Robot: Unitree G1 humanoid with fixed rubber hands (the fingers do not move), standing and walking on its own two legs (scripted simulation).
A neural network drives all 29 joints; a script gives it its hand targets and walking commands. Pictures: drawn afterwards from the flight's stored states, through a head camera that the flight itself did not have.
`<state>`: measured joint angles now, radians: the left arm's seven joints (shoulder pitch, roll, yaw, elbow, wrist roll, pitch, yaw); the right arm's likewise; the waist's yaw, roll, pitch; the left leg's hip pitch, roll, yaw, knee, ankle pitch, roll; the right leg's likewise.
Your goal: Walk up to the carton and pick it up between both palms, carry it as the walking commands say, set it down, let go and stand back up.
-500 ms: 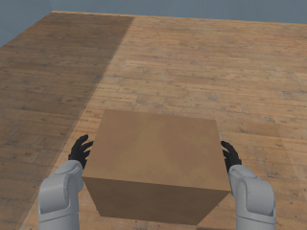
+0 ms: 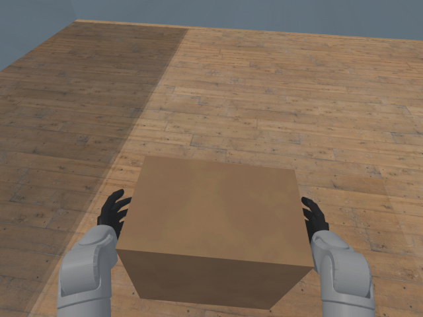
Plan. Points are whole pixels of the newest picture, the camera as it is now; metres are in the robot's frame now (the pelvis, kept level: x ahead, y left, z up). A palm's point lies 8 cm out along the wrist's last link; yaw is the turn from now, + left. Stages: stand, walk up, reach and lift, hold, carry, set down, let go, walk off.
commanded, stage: carry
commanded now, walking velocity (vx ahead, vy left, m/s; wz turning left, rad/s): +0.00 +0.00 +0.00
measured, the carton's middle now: (212, 238) +0.28 +0.01 -0.01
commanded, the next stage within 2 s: hold in 0.36 s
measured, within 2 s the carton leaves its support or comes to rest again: neither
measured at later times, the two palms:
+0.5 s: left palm (118, 228) +0.28 +0.19 +0.03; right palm (313, 240) +0.27 -0.19 +0.01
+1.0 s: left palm (112, 231) +0.29 +0.21 -0.01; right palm (291, 234) +0.30 -0.16 -0.02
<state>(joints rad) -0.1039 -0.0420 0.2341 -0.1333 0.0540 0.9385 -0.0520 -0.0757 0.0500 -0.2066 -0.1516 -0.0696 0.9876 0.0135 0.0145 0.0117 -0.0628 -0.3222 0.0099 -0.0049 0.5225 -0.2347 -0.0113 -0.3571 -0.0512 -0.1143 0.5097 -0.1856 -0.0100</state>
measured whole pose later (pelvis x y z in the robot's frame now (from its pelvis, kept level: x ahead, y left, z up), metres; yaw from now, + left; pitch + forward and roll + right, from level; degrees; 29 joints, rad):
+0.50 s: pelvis -0.01 +0.00 +0.00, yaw +2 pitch -3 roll -1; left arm -0.25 -0.01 0.22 0.17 0.13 0.76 -0.09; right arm -0.19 0.04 -0.25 0.11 -0.15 0.82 0.05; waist -0.02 0.03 0.07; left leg -0.23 0.01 -0.04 0.51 -0.23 -0.01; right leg -0.24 -0.01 -0.08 0.47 -0.17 -0.02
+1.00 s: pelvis +0.03 +0.01 +0.01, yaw +0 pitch -1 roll -1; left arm -0.18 -0.07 0.34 0.30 0.20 0.58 -0.14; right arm -0.15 0.07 -0.26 0.30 -0.21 0.60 0.08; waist 0.03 0.02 0.07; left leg -0.16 0.01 -0.01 0.42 -0.24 0.00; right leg -0.18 0.00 -0.04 0.37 -0.17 0.00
